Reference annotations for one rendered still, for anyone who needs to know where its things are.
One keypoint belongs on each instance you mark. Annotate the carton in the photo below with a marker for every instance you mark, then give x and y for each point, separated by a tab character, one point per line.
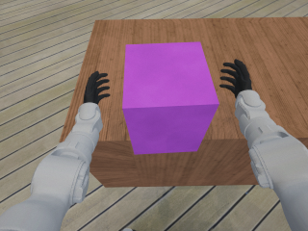
169	98

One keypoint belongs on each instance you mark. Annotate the robot left upper arm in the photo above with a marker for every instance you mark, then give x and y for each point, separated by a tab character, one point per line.
59	183

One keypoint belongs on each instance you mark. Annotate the right robot forearm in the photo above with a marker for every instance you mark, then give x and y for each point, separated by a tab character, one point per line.
255	123

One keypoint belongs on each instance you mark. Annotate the pedestal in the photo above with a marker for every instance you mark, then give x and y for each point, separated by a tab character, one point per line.
275	53

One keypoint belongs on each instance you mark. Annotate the left robot forearm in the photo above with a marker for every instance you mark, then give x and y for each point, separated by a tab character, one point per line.
82	139

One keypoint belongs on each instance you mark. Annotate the robot right upper arm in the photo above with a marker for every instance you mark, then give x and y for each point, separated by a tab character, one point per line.
282	165

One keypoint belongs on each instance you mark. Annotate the right robot hand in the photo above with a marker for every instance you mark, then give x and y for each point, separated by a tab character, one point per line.
242	78

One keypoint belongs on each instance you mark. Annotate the left robot hand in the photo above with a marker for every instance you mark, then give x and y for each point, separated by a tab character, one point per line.
92	90

